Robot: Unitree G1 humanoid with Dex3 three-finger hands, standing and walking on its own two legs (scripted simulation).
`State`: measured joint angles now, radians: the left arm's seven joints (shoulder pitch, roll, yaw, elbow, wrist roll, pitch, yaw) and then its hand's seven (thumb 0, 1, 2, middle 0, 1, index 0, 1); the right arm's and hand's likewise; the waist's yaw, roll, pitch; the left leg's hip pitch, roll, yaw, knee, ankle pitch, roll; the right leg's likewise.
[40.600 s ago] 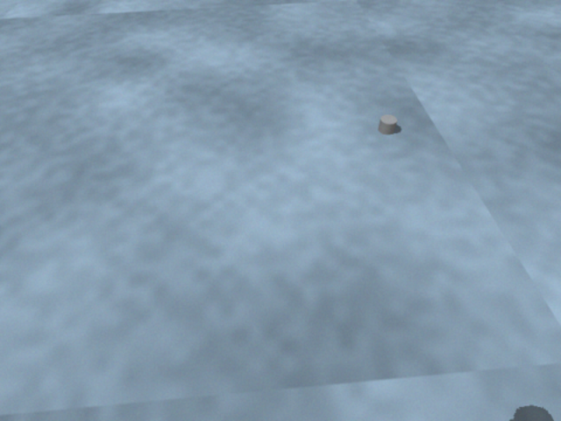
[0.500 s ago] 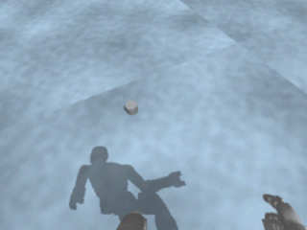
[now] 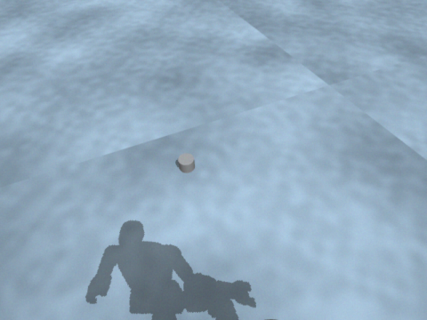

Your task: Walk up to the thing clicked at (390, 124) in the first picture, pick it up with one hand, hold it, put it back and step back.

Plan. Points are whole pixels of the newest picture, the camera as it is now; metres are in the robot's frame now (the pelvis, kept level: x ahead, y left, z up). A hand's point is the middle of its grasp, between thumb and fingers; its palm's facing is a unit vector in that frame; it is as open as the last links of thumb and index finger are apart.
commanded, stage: step back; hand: left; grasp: from above
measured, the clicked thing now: (186, 163) +1.07 +0.19 -0.73
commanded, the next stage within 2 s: stand in 0.60 s
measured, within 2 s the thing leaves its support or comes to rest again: neither
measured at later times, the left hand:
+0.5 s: hand out of the picture +0.13 +0.28 -0.15, palm faces +0.05 -0.92 -0.39, open 7.4 cm
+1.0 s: hand out of the picture +0.13 +0.26 -0.14, palm faces +0.01 -0.94 -0.33, open 7.4 cm
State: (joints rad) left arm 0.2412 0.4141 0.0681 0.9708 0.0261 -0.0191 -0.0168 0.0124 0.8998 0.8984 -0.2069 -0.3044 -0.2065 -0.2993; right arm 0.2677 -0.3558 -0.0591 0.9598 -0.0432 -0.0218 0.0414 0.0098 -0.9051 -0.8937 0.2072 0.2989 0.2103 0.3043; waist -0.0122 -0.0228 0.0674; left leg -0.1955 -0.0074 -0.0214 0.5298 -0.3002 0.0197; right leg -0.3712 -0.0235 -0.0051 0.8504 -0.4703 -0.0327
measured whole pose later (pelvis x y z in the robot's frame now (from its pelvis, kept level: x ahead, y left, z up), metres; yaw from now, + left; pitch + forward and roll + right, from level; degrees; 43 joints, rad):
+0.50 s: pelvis +0.05 +0.01 -0.01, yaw +2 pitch -2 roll +1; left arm 0.12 0.37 0.04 1.01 0.01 -0.02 0.01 0.01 0.90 0.90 -0.21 -0.30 -0.21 -0.30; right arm 0.16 -0.36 -0.04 1.03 -0.03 0.00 0.01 0.01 -0.91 -0.89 0.20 0.30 0.21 0.30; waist 0.02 0.00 0.09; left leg -0.26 0.02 0.00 0.62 -0.33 -0.02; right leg -0.29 -0.06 -0.04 0.65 -0.33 0.00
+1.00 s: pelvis +0.05 +0.01 +0.01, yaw +2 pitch -3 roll +0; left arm 0.07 0.34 -0.01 1.15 0.01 -0.02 -0.01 0.01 0.90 0.90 -0.21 -0.30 -0.21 -0.30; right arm 0.04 -0.35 0.00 1.11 -0.01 -0.02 0.01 0.01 -0.91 -0.89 0.20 0.30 0.21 0.30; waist 0.01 0.00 0.07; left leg -0.10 0.03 0.00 0.36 -0.20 -0.03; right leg -0.12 -0.04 -0.05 0.36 -0.18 0.02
